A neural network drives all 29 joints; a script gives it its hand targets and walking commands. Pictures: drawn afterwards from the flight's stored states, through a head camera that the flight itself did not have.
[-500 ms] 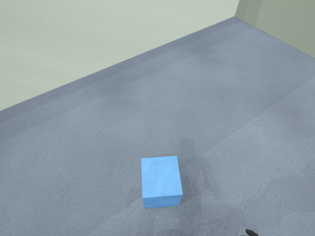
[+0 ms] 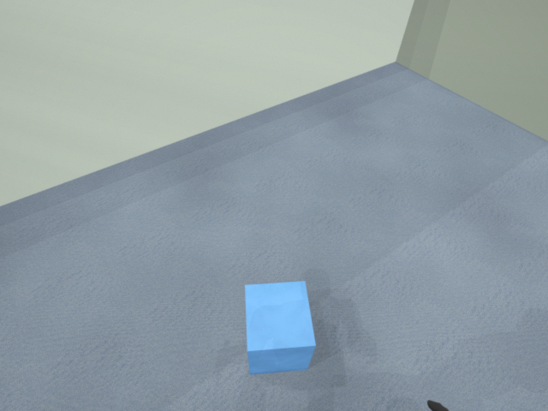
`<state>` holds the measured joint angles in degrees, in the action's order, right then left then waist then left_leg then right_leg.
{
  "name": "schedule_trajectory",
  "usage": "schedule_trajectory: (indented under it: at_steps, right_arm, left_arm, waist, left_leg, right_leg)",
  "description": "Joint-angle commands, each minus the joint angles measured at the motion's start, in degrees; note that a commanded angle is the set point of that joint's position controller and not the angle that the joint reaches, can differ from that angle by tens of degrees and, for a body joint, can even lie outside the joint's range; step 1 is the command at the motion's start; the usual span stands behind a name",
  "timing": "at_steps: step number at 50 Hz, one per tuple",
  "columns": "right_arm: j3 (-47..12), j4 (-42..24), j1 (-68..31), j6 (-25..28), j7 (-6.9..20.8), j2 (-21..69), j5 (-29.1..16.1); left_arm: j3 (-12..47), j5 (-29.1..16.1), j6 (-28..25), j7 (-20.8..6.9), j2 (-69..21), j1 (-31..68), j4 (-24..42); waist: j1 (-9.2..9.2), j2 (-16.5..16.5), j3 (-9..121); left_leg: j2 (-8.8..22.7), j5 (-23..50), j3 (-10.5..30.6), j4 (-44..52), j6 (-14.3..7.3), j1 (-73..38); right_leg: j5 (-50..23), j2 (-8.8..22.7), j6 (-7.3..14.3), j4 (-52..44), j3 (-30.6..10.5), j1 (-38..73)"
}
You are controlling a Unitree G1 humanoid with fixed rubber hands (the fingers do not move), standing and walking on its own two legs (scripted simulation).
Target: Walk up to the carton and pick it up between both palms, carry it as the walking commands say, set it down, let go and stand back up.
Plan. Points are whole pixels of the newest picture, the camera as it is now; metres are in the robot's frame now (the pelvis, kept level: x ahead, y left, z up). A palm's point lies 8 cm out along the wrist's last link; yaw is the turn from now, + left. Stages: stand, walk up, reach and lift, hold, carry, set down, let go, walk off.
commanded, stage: walk up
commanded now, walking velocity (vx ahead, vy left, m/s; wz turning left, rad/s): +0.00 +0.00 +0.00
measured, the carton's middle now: (277, 328) +0.47 -0.01 -0.64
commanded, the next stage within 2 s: stand in 1.58 s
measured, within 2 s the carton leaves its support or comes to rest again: neither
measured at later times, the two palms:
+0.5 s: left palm out of the picture +0.09 +0.19 -0.11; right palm out of the picture +0.12 -0.33 -0.13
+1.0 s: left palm out of the picture +0.09 +0.26 -0.14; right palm (435, 397) +0.17 -0.25 -0.12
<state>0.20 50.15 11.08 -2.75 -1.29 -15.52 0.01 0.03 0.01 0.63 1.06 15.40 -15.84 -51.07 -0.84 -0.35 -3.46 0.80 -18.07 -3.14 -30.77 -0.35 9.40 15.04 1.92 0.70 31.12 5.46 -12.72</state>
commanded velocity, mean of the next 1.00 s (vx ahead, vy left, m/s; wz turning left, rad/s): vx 0.09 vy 0.01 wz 0.10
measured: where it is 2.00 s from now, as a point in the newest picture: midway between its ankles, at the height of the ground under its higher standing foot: outside the picture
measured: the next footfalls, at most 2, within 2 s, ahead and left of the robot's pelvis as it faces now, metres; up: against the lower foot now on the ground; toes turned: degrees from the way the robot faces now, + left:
right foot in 0.42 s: +0.10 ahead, -0.18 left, +0.00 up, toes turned -5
left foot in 0.94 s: +0.12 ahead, +0.11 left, +0.00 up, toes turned -2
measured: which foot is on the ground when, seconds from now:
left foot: down 0.00-0.42, up 0.44-0.92, down 0.94-1.00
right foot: down 0.00-0.16, up 0.18-0.40, down 0.42-0.94, up 0.96-1.00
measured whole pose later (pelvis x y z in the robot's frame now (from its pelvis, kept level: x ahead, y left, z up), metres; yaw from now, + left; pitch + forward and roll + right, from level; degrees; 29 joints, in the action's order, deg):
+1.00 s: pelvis +0.09 +0.00 +0.00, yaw +4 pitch +0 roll -2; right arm 0.3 51.0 12.8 -2.6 0.2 -14.5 0.0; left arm 0.0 0.0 1.8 1.5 14.7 -18.0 -51.1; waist -0.3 0.4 -3.2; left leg 1.9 -17.3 0.3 -35.3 0.4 18.0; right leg 27.5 5.1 -2.2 36.1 4.2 -12.6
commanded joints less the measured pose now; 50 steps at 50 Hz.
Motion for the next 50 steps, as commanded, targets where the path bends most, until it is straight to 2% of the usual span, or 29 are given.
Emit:
schedule_trajectory:
  at_steps: [1, 5, 6, 7, 8, 9, 11, 14, 16, 18, 19, 20, 21, 22, 23, 24, 25, 26, 27, 30, 34, 38, 43, 45, 46, 47, 48, 49, 50]
  right_arm:
    - [1.8, -0.6, 2.7, 1.9, -0.1, -3.0, 0.5]
    - [1.7, -0.7, 2.9, 2.0, 0.0, -3.0, 0.5]
    - [3.0, -0.8, 4.1, 1.5, 0.1, -5.9, 0.6]
    - [4.4, 0.3, 10.8, 1.1, -0.5, -10.1, 1.8]
    - [5.9, 0.8, 12.9, 0.9, -0.3, -13.4, 1.8]
    - [6.6, 0.5, 11.1, 1.0, -0.5, -14.2, 1.7]
    - [5.9, -0.4, 7.0, 1.8, -0.5, -12.7, 1.9]
    - [5.5, -0.7, 5.6, 2.9, -0.2, -10.8, 1.6]
    - [5.4, -0.6, 6.9, 3.1, 0.2, -10.5, 1.6]
    - [5.4, -1.5, 3.6, 2.7, 0.4, -10.2, 1.2]
    - [4.6, -1.5, 4.3, 2.7, 0.4, -7.6, 1.3]
    - [3.3, -1.9, 5.8, 2.7, 0.6, -3.9, 1.4]
    - [2.7, -4.0, 3.2, 2.6, 0.6, -2.0, 1.5]
    - [3.6, -4.3, 1.0, 2.3, 0.6, -3.3, 2.2]
    - [4.0, -2.4, 0.9, 1.3, 0.3, -3.3, 1.0]
    - [4.3, -1.6, 2.9, 0.9, 0.6, -3.5, 1.1]
    - [4.6, -1.2, 4.8, 0.3, 1.0, -4.0, 1.6]
    - [4.8, -1.4, 5.7, -0.5, 1.3, -4.3, 1.6]
    - [4.6, -1.4, 5.7, -1.0, 1.7, -4.3, 1.7]
    - [3.9, -2.1, 1.8, -2.3, 2.3, -3.2, 1.8]
    - [3.3, -2.8, -0.9, -3.2, 2.6, -2.7, 1.7]
    - [3.0, -2.9, -2.3, -2.8, 2.8, -2.6, 1.4]
    - [2.1, -1.9, 0.1, -1.0, 2.4, -2.6, 1.0]
    - [1.9, 0.0, 4.8, 1.4, 1.8, -3.1, 0.9]
    - [2.7, 0.6, 5.9, 2.4, 1.3, -7.5, 1.2]
    - [3.4, 0.1, 7.2, 2.6, 0.9, -11.0, 1.4]
    - [3.7, 0.3, 7.2, 2.6, 0.5, -11.4, 1.5]
    - [3.1, 0.7, 5.2, 2.6, 0.4, -10.9, 1.8]
    - [2.9, -0.2, 3.3, 2.8, 0.1, -9.3, 1.6]
  left_arm:
    - [-1.5, 0.9, 0.2, -0.4, 3.4, -1.4, 1.3]
    - [-1.5, 0.9, 0.0, -0.3, 3.5, -0.8, 1.7]
    - [-2.2, 2.0, 0.6, 0.0, 5.0, -2.3, 1.3]
    - [-3.5, 2.2, 1.7, -1.3, 6.8, 0.5, 1.7]
    - [-3.7, 2.1, 2.2, -2.2, 5.5, 5.8, 4.6]
    - [-4.1, 2.1, 2.2, -2.7, 6.1, 7.0, 5.5]
    - [-3.5, 2.0, 1.0, -3.0, 5.5, 5.6, 5.0]
    - [-2.2, 1.8, -0.2, -3.3, 3.3, 4.0, 4.3]
    - [-2.2, 1.4, -0.5, -3.3, 2.9, 4.0, 4.2]
    - [-2.1, 1.2, -0.8, -2.8, 2.3, -1.0, 2.4]
    - [-2.7, 1.4, -1.3, -2.1, 3.4, -5.7, 0.6]
    - [-4.2, 1.7, -2.0, -1.5, 7.6, -11.2, -0.9]
    - [-5.3, 1.9, -1.9, -0.9, 13.1, -15.5, -1.7]
    - [-4.8, 1.6, -2.1, -0.4, 13.4, -15.3, -1.7]
    - [-3.2, 0.9, -2.6, 0.5, 10.3, -9.9, 0.1]
    - [-3.3, 0.4, -3.2, 1.0, 9.0, -9.6, 1.2]
    - [-3.9, 0.4, -3.3, 1.5, 10.2, -11.2, 0.6]
    - [-4.1, 0.1, -3.0, 2.1, 10.6, -11.9, 0.8]
    - [-4.5, 0.2, -2.7, 2.2, 10.7, -12.9, 0.7]
    - [-4.0, 0.9, -1.9, 2.2, 8.0, -12.0, 0.6]
    - [-3.4, 1.7, -1.5, 2.1, 6.7, -8.6, 2.0]
    - [-4.0, 1.9, -1.4, 1.9, 7.1, -6.9, 2.5]
    - [-5.2, 2.2, -0.2, 0.7, 8.3, 0.0, 4.3]
    - [-4.6, 1.1, 1.1, 0.0, 6.0, -0.2, 2.2]
    - [-3.0, 0.9, 1.2, -0.2, 1.7, -4.0, 2.4]
    - [-2.3, 0.4, 1.9, -0.1, 0.7, -4.5, 3.2]
    - [-2.4, 0.1, 2.7, -0.1, 1.5, -4.8, 3.0]
    - [-2.4, 0.4, 2.9, -0.3, 1.6, -4.9, 2.4]
    - [-3.0, 0.3, 2.9, -0.2, 3.1, -4.8, 2.4]
  waist:
    - [0.64, 2.0, -2.8]
    - [0.84, 1.5, -2.7]
    - [0.71, 1.9, -2.1]
    - [4.08, -1.3, -1.8]
    - [5.19, 10.1, -5.3]
    - [4.22, 9.5, -7.2]
    - [2.7, 6.3, -5.9]
    - [3.38, 11.2, 0.5]
    - [3.33, 13.8, 2.1]
    - [-0.24, 13.5, 2.0]
    - [-2.0, 8.7, 3.9]
    - [-4.29, -4.2, 5.7]
    - [-5.76, -16.6, 3.5]
    - [-4.27, -11.5, 1.2]
    - [-0.83, -3.5, -2.1]
    - [-0.47, -2.1, -0.2]
    - [-0.59, -1.1, 3.7]
    - [-0.03, -3.4, 6.6]
    - [-0.61, -8.0, 9.6]
    - [-0.89, -11.0, 6.1]
    - [-0.61, -11.7, -0.4]
    - [-1.32, -12.4, 1.2]
    - [0.8, -13.4, 1.7]
    - [2.94, -7.2, 3.6]
    - [1.68, 6.8, 5.2]
    - [1.35, 16.1, 4.2]
    - [0.73, 15.0, 2.2]
    - [-0.32, 11.3, -0.8]
    - [0.5, 13.2, -1.1]
  left_leg:
    - [4.6, 3.7, 6.7, 12.2, -1.7, 2.0]
    - [4.3, 3.9, 6.8, 11.9, -1.4, 1.9]
    - [6.8, -2.8, 7.5, 9.6, -1.6, 4.9]
    - [14.9, -23.9, 21.4, 15.9, -6.5, 0.0]
    - [24.6, -33.8, 34.2, 26.4, -10.4, 1.9]
    - [26.6, -31.8, 35.7, 28.6, -11.8, 3.1]
    - [22.9, -23.3, 30.3, 25.6, -9.9, 4.2]
    - [15.7, -7.7, 18.5, 20.0, -8.0, -0.7]
    - [14.3, -3.2, 16.0, 18.0, -7.6, 0.3]
    - [11.7, -4.2, 12.2, 14.1, -5.7, 6.7]
    - [8.6, -5.5, 10.3, 8.0, -3.9, 9.8]
    - [3.7, -8.1, 6.0, -6.2, -1.4, 16.1]
    - [-0.9, -15.4, 0.6, -21.7, 0.9, 23.6]
    - [0.8, -15.2, 4.6, -27.9, 0.6, 25.5]
    - [0.3, -13.1, 7.9, -28.2, 1.8, 23.2]
    - [0.6, -9.8, 6.7, -31.0, 1.8, 22.1]
    - [0.6, -8.2, 7.2, -34.2, 1.9, 23.7]
    - [-0.3, -7.3, 7.7, -36.8, 2.3, 23.6]
    - [-0.6, -6.5, 7.0, -37.7, 2.3, 23.9]
    - [-0.7, -3.1, 5.0, -38.1, 2.7, 24.0]
    - [0.1, 0.9, 2.8, -35.4, 4.1, 22.9]
    - [1.0, 0.8, 1.1, -26.5, 4.7, 22.6]
    - [1.1, -0.2, 0.7, -7.3, 2.7, 10.0]
    - [0.7, 10.0, 0.0, 7.8, 1.6, 0.4]
    - [8.8, 21.9, 10.2, 11.1, 0.5, -2.2]
    - [16.5, 26.8, 23.9, 15.1, -2.3, 0.3]
    - [18.1, 20.4, 26.0, 19.0, -4.1, 3.5]
    - [16.2, 14.0, 25.0, 19.0, -2.7, 7.0]
    - [15.4, 14.3, 22.7, 18.1, -4.7, 5.5]
  right_leg:
    - [-2.2, 3.8, 1.3, -12.0, -8.4, -2.2]
    - [-1.3, 4.1, 1.4, -12.7, -8.9, -2.7]
    - [7.2, 5.1, 1.1, -8.6, -6.9, -3.8]
    - [23.0, 1.6, -1.4, 1.0, -2.9, -15.2]
    - [15.9, 0.0, -3.1, 17.1, 0.5, -20.4]
    - [12.9, 2.8, -3.0, 23.4, -3.6, -22.8]
    - [9.6, 4.0, -2.8, 21.8, -6.3, -21.0]
    - [8.7, 2.0, -3.4, 10.9, -2.7, -13.2]
    - [8.1, 0.6, -3.8, 4.8, -0.3, -7.6]
    - [0.4, 0.1, -3.7, -7.1, 1.7, 3.5]
    - [-2.7, 0.8, -2.7, -10.6, 0.3, 11.2]
    - [3.0, 10.9, -0.9, -16.0, -11.3, 16.8]
    - [3.5, 23.2, 3.5, -20.8, -25.9, 15.3]
    - [-6.0, 25.0, 6.2, -19.5, -28.6, 13.0]
    - [-41.0, 24.7, 4.7, -14.2, -23.1, 8.1]
    - [-57.5, 23.1, 5.2, -9.4, -17.2, 10.2]
    - [-65.4, 24.4, 3.7, -5.5, -15.6, 15.6]
    - [-76.4, 23.7, 1.4, -2.0, -14.3, 18.0]
    - [-79.2, 22.8, 0.3, -0.5, -12.9, 20.5]
    - [-69.8, 18.7, 0.0, -2.8, -9.5, 13.5]
    - [-51.0, 18.0, 3.0, -8.8, -5.9, 2.6]
    - [-45.4, 17.9, 5.8, -8.6, -2.3, 5.6]
    - [-23.2, 17.7, 5.4, -7.8, -1.9, 1.0]
    - [-7.0, 10.3, 3.0, -0.9, 0.1, 0.7]
    - [7.2, 4.8, 1.0, 4.6, 0.7, -2.2]
    - [18.8, 0.8, 0.0, 10.0, -3.3, -5.9]
    - [19.6, 0.7, -0.1, 12.1, -6.7, -5.2]
    - [17.1, 1.0, -0.7, 14.3, -7.9, -5.0]
    - [15.5, 0.8, -1.1, 16.2, -7.3, -6.5]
